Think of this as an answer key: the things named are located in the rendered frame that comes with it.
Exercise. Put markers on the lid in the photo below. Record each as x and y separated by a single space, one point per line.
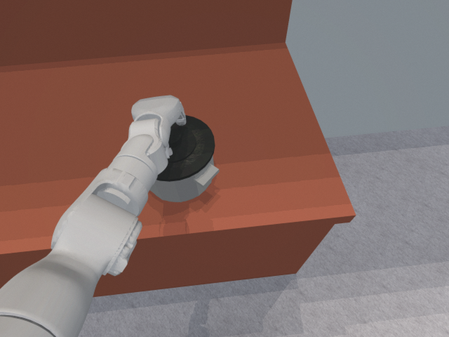
193 153

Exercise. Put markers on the knob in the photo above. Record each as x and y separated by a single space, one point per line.
175 138

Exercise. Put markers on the robot left forearm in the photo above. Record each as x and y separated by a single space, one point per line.
128 179

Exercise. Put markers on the left robot hand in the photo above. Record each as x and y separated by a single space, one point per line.
168 105

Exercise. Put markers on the pot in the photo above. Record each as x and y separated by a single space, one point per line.
188 188

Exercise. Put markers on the left robot upper arm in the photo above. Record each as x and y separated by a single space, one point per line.
52 297

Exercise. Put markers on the table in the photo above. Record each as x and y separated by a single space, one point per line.
70 72

